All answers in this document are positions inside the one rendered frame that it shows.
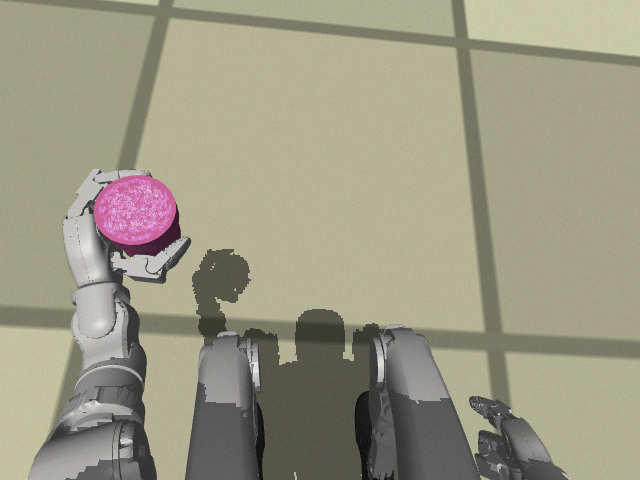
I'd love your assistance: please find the right robot foot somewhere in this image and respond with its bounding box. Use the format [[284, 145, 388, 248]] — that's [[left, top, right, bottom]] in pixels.
[[355, 391, 394, 480]]

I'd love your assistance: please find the right robot hand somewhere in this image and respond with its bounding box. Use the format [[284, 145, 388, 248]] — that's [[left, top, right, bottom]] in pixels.
[[469, 396, 554, 480]]

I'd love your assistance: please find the left robot hand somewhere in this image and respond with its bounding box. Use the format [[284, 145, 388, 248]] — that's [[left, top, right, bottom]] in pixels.
[[62, 168, 191, 288]]

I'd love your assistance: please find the cup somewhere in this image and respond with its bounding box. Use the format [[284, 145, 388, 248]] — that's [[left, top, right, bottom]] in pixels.
[[93, 175, 181, 270]]

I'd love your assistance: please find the right robot arm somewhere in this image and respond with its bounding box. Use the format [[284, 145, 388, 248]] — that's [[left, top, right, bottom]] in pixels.
[[521, 463, 571, 480]]

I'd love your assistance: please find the left robot arm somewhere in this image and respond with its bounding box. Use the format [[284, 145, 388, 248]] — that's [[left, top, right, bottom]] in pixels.
[[28, 281, 157, 480]]

